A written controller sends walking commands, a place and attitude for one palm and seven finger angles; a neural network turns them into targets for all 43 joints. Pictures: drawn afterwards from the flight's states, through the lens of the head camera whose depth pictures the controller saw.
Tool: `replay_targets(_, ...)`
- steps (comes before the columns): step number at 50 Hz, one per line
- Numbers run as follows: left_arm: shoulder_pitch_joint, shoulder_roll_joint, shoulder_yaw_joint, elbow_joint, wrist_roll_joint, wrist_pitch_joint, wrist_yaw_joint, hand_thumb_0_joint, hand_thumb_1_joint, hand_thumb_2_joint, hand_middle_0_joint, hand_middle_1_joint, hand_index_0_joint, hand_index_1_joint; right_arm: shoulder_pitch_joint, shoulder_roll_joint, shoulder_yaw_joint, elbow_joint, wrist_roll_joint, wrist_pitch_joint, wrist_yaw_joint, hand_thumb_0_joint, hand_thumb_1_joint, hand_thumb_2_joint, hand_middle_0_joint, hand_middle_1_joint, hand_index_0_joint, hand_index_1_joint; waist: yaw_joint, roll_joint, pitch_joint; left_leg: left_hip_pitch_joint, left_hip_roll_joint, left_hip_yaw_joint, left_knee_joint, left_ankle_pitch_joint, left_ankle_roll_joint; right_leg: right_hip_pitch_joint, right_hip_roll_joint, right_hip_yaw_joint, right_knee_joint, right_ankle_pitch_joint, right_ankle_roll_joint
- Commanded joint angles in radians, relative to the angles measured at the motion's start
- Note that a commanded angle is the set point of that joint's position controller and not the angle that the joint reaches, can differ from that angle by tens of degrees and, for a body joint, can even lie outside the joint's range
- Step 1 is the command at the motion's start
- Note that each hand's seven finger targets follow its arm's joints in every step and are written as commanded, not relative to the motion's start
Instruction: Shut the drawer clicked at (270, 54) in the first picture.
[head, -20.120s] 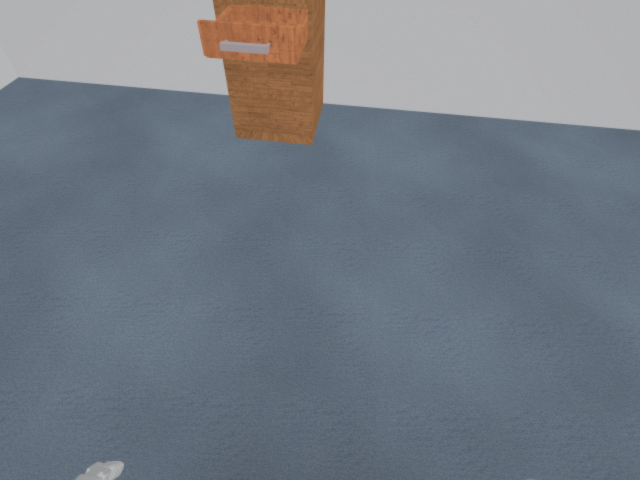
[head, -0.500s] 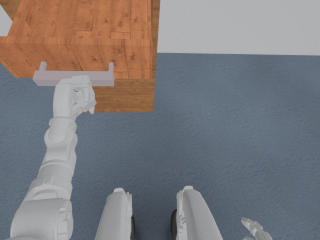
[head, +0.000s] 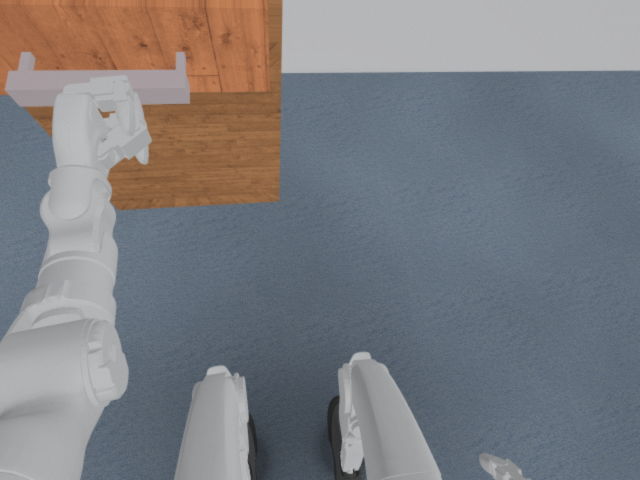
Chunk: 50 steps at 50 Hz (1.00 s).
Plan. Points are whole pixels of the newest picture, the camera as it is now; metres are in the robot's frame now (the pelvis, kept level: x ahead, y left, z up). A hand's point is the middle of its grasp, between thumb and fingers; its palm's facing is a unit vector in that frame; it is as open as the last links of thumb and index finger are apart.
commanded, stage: push the drawer shut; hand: left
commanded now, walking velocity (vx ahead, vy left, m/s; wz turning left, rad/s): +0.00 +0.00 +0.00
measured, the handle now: (104, 73) +0.60 +0.22 +0.03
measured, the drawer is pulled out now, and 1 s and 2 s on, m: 0.10 0.00 0.00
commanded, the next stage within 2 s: pull the fist back off the drawer in 1.16 s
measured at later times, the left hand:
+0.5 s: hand (144, 90) +0.57 +0.17 +0.03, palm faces +0.02 -1.00 -0.05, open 3.1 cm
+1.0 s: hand (140, 59) +0.62 +0.18 +0.03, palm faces +0.03 -1.00 -0.04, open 3.1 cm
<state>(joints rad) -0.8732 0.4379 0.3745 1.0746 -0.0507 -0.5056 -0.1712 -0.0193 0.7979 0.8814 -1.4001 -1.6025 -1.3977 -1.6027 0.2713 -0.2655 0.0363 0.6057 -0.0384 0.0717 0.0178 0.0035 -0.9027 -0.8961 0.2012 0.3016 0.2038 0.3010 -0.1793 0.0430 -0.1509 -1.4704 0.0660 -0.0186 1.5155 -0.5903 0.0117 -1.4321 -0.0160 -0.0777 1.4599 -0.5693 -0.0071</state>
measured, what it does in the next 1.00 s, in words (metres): stands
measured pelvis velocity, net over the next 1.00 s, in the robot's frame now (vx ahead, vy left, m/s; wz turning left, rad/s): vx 0.00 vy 0.00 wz -0.05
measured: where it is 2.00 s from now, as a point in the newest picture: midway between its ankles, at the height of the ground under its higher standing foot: (295, 468)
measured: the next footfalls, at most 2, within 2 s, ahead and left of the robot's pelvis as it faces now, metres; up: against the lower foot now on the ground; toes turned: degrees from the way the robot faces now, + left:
none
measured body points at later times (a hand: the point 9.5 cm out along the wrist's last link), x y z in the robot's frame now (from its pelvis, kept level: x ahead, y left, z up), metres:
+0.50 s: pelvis +0.00 +0.00 -0.01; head +0.20 +0.03 +0.39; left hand +0.56 +0.22 +0.04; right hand +0.01 -0.27 -0.12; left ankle +0.05 +0.11 -0.56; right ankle +0.05 -0.12 -0.56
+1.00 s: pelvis +0.00 +0.00 -0.02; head +0.23 +0.04 +0.36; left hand +0.61 +0.23 +0.04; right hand -0.04 -0.24 -0.11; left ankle +0.04 +0.11 -0.56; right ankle +0.05 -0.12 -0.56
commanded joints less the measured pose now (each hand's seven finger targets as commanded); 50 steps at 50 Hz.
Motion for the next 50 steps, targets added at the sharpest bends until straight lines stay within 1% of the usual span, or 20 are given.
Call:
replay_targets(1,-0.428,0.257,0.057,-0.196,-0.022,-0.048,0.007,0.0,0.9,0.9,-1.4,-1.6,-1.4,-1.6,0.179,-0.181,-0.066,-0.051,-0.003,-0.01,-0.009,0.0,-0.9,-0.9,0.2,0.3,0.2,0.3,-0.022,0.095,-0.586,0.412,-0.042,-0.051,-0.166,0.308,0.026,0.286,0.049,0.045,-0.194,0.23,-0.012)
replay_targets(4,-0.503,0.249,0.039,-0.218,-0.016,-0.049,0.011,0.0,0.9,0.9,-1.4,-1.6,-1.4,-1.6,0.19,-0.179,-0.065,-0.042,-0.006,-0.009,-0.006,0.0,-0.9,-0.9,0.2,0.3,0.2,0.3,-0.039,0.145,-0.593,0.456,-0.038,-0.063,-0.165,0.326,0.025,0.244,0.049,0.038,-0.19,0.23,-0.014)
replay_targets(6,-0.496,0.276,0.061,-0.233,-0.011,-0.05,0.016,0.0,0.9,0.9,-1.4,-1.6,-1.4,-1.6,0.2,-0.183,-0.066,-0.041,-0.01,-0.005,-0.005,0.0,-0.9,-0.9,0.2,0.3,0.2,0.3,-0.028,0.155,-0.643,0.484,-0.036,-0.066,-0.164,0.365,0.021,0.26,0.049,0.036,-0.183,0.256,-0.015)
replay_targets(9,-0.527,0.263,0.043,-0.167,-0.002,-0.038,0.019,0.0,0.9,0.9,-1.4,-1.6,-1.4,-1.6,0.209,-0.183,-0.061,-0.029,-0.01,-0.003,-0.003,0.0,-0.9,-0.9,0.2,0.3,0.2,0.3,-0.055,0.133,-0.566,0.445,-0.034,-0.073,-0.165,0.321,0.024,0.224,0.052,0.031,-0.19,0.22,-0.015)
replay_targets(12,-0.596,0.282,0.038,-0.14,0.017,-0.028,0.031,0.0,0.9,0.9,-1.4,-1.6,-1.4,-1.6,0.216,-0.188,-0.057,-0.023,-0.013,-0.002,-0.004,0.0,-0.9,-0.9,0.2,0.3,0.2,0.3,-0.075,0.134,-0.547,0.411,-0.035,-0.073,-0.158,0.273,0.027,0.204,0.053,0.031,-0.194,0.186,-0.013)
replay_targets(15,-0.656,0.306,0.04,-0.14,0.031,-0.028,0.037,0.0,0.9,0.9,-1.4,-1.6,-1.4,-1.6,0.231,-0.192,-0.054,-0.018,-0.02,-0.005,-0.005,0.0,-0.9,-0.9,0.2,0.3,0.2,0.3,-0.082,0.172,-0.594,0.443,-0.034,-0.085,-0.149,0.295,0.026,0.174,0.053,0.027,-0.179,0.191,-0.016)
replay_targets(18,-0.67,0.336,0.056,-0.119,0.038,-0.015,0.038,0.0,0.9,0.9,-1.4,-1.6,-1.4,-1.6,0.241,-0.194,-0.049,-0.015,-0.024,-0.003,-0.004,0.0,-0.9,-0.9,0.2,0.3,0.2,0.3,-0.089,0.17,-0.595,0.434,-0.031,-0.086,-0.138,0.317,0.027,0.179,0.056,0.026,-0.177,0.205,-0.017)
replay_targets(19,-0.69,0.322,0.041,-0.124,0.038,-0.015,0.035,0.0,0.9,0.9,-1.4,-1.6,-1.4,-1.6,0.245,-0.192,-0.048,-0.017,-0.026,-0.006,-0.002,0.0,-0.9,-0.9,0.2,0.3,0.2,0.3,-0.096,0.2,-0.603,0.445,-0.031,-0.087,-0.134,0.327,0.029,0.166,0.057,0.027,-0.174,0.209,-0.018)
replay_targets(28,-0.758,0.444,0.092,-0.068,0.068,0.04,0.028,0.0,0.9,0.9,-1.4,-1.6,-1.4,-1.6,0.272,-0.2,-0.031,-0.022,-0.027,-0.001,-0.004,0.0,-0.9,-0.9,0.2,0.3,0.2,0.3,-0.111,0.203,-0.604,0.363,-0.025,-0.083,-0.111,0.306,0.036,0.181,0.062,0.028,-0.167,0.204,-0.014)
replay_targets(31,-0.784,0.474,0.106,-0.057,0.075,0.052,0.029,0.0,0.9,0.9,-1.4,-1.6,-1.4,-1.6,0.287,-0.203,-0.026,-0.02,-0.03,0.0,-0.004,0.0,-0.9,-0.9,0.2,0.3,0.2,0.3,-0.122,0.209,-0.609,0.362,-0.02,-0.088,-0.101,0.322,0.037,0.167,0.063,0.023,-0.16,0.213,-0.013)
replay_targets(32,-0.804,0.459,0.084,-0.057,0.078,0.059,0.025,0.0,0.9,0.9,-1.4,-1.6,-1.4,-1.6,0.289,-0.2,-0.023,-0.02,-0.03,-0.002,-0.002,0.0,-0.9,-0.9,0.2,0.3,0.2,0.3,-0.13,0.218,-0.613,0.354,-0.021,-0.087,-0.098,0.32,0.039,0.167,0.064,0.025,-0.161,0.213,-0.012)
replay_targets(34,-0.821,0.491,0.104,-0.047,0.084,0.069,0.022,0.0,0.9,0.9,-1.4,-1.6,-1.4,-1.6,0.302,-0.2,-0.02,-0.02,-0.032,-0.004,-0.003,0.0,-0.9,-0.9,0.2,0.3,0.2,0.3,-0.134,0.218,-0.619,0.338,-0.02,-0.086,-0.09,0.321,0.042,0.173,0.066,0.026,-0.156,0.218,-0.012)
replay_targets(35,-0.842,0.537,0.126,-0.078,0.089,0.069,0.022,0.0,0.9,0.9,-1.4,-1.6,-1.4,-1.6,0.308,-0.204,-0.017,-0.021,-0.034,-0.003,-0.004,0.0,-0.9,-0.9,0.2,0.3,0.2,0.3,-0.126,0.249,-0.653,0.355,-0.018,-0.088,-0.088,0.346,0.04,0.181,0.065,0.023,-0.148,0.232,-0.013)
replay_targets(36,-0.837,0.51,0.101,-0.078,0.096,0.075,0.017,0.0,0.9,0.9,-1.4,-1.6,-1.4,-1.6,0.307,-0.201,-0.019,-0.023,-0.033,-0.002,0.0,0.0,-0.9,-0.9,0.2,0.3,0.2,0.3,-0.124,0.28,-0.663,0.381,-0.018,-0.091,-0.089,0.36,0.036,0.164,0.065,0.022,-0.147,0.236,-0.017)
replay_targets(38,-0.846,0.481,0.087,-0.074,0.094,0.088,0.017,0.0,0.9,0.9,-1.4,-1.6,-1.4,-1.6,0.318,-0.201,-0.019,-0.016,-0.035,0.001,0.004,0.0,-0.9,-0.9,0.2,0.3,0.2,0.3,-0.137,0.272,-0.644,0.408,-0.013,-0.101,-0.091,0.375,0.034,0.135,0.068,0.011,-0.148,0.24,-0.016)
replay_targets(40,-0.871,0.536,0.122,-0.095,0.096,0.093,0.022,0.0,0.9,0.9,-1.4,-1.6,-1.4,-1.6,0.331,-0.205,-0.017,-0.014,-0.037,0.001,0.003,0.0,-0.9,-0.9,0.2,0.3,0.2,0.3,-0.139,0.279,-0.664,0.41,-0.009,-0.103,-0.085,0.391,0.036,0.14,0.069,0.01,-0.142,0.253,-0.015)
replay_targets(42,-0.868,0.512,0.101,-0.107,0.103,0.102,0.017,0.0,0.9,0.9,-1.4,-1.6,-1.4,-1.6,0.333,-0.2,-0.017,-0.015,-0.037,0.002,0.009,0.0,-0.9,-0.9,0.2,0.3,0.2,0.3,-0.133,0.317,-0.685,0.442,-0.01,-0.106,-0.089,0.42,0.031,0.142,0.07,0.009,-0.142,0.268,-0.019)
replay_targets(47,-0.938,0.541,0.107,-0.083,0.114,0.122,0.028,0.0,0.9,0.9,-1.4,-1.6,-1.4,-1.6,0.356,-0.202,-0.012,-0.001,-0.037,0.0,0.007,0.0,-0.9,-0.9,0.2,0.3,0.2,0.3,-0.17,0.277,-0.637,0.392,-0.006,-0.106,-0.081,0.377,0.039,0.13,0.075,0.009,-0.152,0.246,-0.013)
replay_targets(49,-1.003,0.514,0.068,-0.072,0.123,0.126,0.033,0.0,0.9,0.9,-1.4,-1.6,-1.4,-1.6,0.358,-0.199,-0.005,0.008,-0.04,-0.008,0.006,0.0,-0.9,-0.9,0.2,0.3,0.2,0.3,-0.195,0.297,-0.594,0.37,-0.009,-0.108,-0.08,0.332,0.042,0.088,0.074,0.008,-0.152,0.214,-0.014)
replay_targets(50,-1.018,0.531,0.074,-0.067,0.126,0.124,0.039,0.0,0.9,0.9,-1.4,-1.6,-1.4,-1.6,0.361,-0.202,-0.005,0.012,-0.043,-0.011,0.004,0.0,-0.9,-0.9,0.2,0.3,0.2,0.3,-0.2,0.309,-0.589,0.373,-0.007,-0.108,-0.077,0.326,0.041,0.079,0.074,0.007,-0.154,0.211,-0.013)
